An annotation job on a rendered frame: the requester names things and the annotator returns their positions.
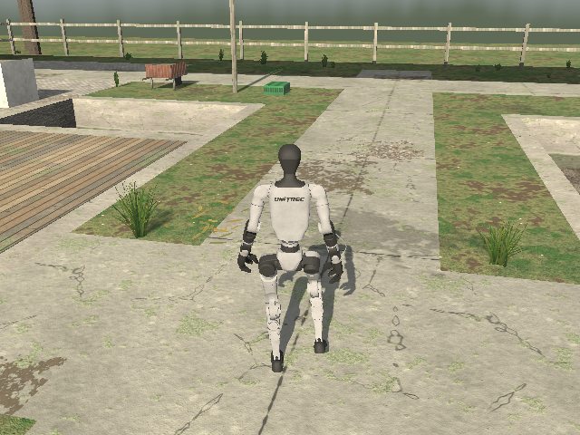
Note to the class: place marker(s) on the right robot upper arm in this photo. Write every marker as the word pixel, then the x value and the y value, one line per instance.
pixel 322 208

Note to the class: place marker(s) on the left robot forearm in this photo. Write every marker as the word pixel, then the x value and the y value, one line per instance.
pixel 247 242

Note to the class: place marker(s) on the left robot hand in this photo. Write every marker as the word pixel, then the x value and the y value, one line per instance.
pixel 248 259

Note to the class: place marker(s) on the right robot hand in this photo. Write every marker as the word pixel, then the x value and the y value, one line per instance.
pixel 337 269

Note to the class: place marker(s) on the robot left foot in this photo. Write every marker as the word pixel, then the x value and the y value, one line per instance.
pixel 277 364

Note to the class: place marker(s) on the left robot upper arm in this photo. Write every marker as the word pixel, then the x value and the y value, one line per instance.
pixel 256 208

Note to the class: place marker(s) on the right robot forearm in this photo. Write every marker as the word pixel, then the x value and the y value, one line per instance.
pixel 332 246

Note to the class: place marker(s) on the right robot thigh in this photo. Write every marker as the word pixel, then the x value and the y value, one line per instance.
pixel 311 263

